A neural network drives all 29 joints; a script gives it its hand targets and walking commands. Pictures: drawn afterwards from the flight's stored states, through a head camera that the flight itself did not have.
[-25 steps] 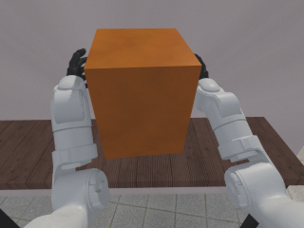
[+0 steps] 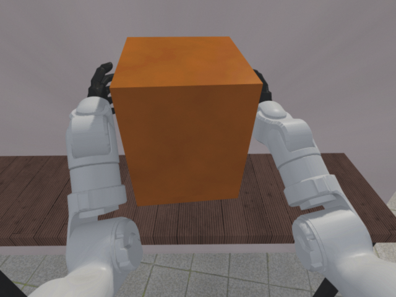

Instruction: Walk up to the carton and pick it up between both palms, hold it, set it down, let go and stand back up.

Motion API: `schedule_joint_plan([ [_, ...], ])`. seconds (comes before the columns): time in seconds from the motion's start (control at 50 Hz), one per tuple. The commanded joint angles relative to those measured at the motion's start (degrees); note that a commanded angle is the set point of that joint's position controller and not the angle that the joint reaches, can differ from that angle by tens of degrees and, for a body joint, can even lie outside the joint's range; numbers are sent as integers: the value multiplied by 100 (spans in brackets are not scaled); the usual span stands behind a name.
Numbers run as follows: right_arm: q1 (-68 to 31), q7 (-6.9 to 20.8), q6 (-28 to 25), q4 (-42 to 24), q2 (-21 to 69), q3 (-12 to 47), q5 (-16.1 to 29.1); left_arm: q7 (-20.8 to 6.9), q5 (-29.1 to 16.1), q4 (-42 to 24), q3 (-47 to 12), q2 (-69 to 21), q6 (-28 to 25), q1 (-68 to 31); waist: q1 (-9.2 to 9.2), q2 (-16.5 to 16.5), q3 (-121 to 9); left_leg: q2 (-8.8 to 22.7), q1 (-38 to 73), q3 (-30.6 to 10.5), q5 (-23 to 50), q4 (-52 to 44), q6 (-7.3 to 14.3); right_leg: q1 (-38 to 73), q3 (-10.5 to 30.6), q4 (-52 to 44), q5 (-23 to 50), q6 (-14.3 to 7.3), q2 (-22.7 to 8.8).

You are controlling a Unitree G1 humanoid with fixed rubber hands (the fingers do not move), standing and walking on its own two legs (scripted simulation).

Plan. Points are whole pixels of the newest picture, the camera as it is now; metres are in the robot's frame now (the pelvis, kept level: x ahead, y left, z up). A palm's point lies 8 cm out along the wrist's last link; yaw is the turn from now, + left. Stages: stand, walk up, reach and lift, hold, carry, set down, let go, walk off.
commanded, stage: hold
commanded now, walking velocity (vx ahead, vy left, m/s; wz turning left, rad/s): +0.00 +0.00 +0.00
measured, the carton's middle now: (184, 119) +0.38 +0.01 +0.24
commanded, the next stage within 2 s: none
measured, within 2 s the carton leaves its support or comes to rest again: neither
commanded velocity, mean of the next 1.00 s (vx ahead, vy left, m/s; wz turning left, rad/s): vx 0.00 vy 0.00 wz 0.00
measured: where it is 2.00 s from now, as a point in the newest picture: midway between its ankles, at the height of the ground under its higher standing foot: outside the picture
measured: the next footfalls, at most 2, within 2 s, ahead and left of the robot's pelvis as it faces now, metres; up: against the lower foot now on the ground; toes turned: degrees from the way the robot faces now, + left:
none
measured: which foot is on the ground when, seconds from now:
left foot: down 0.00-1.00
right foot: down 0.00-1.00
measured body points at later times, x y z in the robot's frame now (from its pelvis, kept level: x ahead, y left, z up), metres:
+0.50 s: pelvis +0.00 +0.00 +0.00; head -0.07 +0.02 +0.44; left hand +0.38 +0.16 +0.29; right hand +0.38 -0.14 +0.26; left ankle +0.01 +0.12 -0.75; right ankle +0.03 -0.09 -0.75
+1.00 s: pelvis +0.00 +0.00 +0.00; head -0.09 +0.01 +0.44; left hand +0.37 +0.15 +0.30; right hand +0.37 -0.14 +0.27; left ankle +0.01 +0.12 -0.75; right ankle +0.03 -0.10 -0.75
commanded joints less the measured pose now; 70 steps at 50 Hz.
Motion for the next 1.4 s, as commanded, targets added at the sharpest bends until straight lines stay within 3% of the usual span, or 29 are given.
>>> schedule_joint_plan([
  [0.0,-5122,720,-384,-1986,3217,1589,781,-789,-1168,-314,-2344,-3164,-280,-3574,-45,381,-2111,-295,-782,209,975,-461,-85,1524,201,73,1078,392,194],
  [0.68,-5093,731,-363,-2001,3186,1601,807,-765,-1180,-363,-2383,-3197,-277,-3564,-55,392,-2118,-280,-728,191,1056,-451,-102,1483,217,66,1095,374,214],
  [0.7,-5262,747,-525,-2685,3353,1820,1090,-699,-1503,-1249,-2942,-3541,-393,-3765,-116,617,-3247,-259,-244,83,1846,-216,-265,1610,106,186,1609,359,277],
  [0.72,-5200,724,-452,-2449,3184,1793,1128,-639,-1492,-1017,-2902,-3438,-387,-3770,-166,698,-2951,-273,-50,58,2196,-80,-331,1430,121,122,1673,333,278],
  [0.76,-5103,703,-409,-2268,3057,1677,993,-640,-1346,-614,-2687,-3341,-343,-3552,-176,545,-2492,-298,-77,71,1776,-151,-269,1169,96,-37,1295,374,245],
  [0.82,-4741,753,-329,-1631,2909,1479,789,-768,-970,-268,-2287,-3136,-239,-3278,-50,401,-1643,-224,-578,141,977,-573,-150,1219,103,-127,723,324,209],
  [0.88,-4971,777,-353,-1694,2961,1439,784,-874,-981,-188,-2225,-3114,-229,-3444,-32,348,-1674,-243,-676,169,854,-613,-131,1289,122,-140,674,342,175],
  [1.04,-5275,735,-415,-1794,3167,1503,831,-858,-1063,97,-2104,-3100,-361,-3570,8,141,-1987,-310,-521,159,850,-497,-14,1224,173,-183,888,407,154],
  [1.18,-5225,735,-398,-1629,3117,1355,767,-928,-1045,152,-2088,-3080,-373,-3716,-67,296,-1882,-300,-626,160,585,-580,-36,1111,160,-207,595,391,121],
  [1.26,-5274,709,-434,-1826,3101,1428,873,-881,-1160,16,-2287,-3184,-417,-3732,-143,446,-2131,-312,-478,124,998,-424,-127,1225,157,-135,972,377,154],
  [1.38,-5249,736,-431,-1802,3089,1425,830,-866,-1114,36,-2238,-3181,-401,-3677,-71,391,-2060,-293,-591,123,861,-494,-98,1197,146,-137,741,375,167],
])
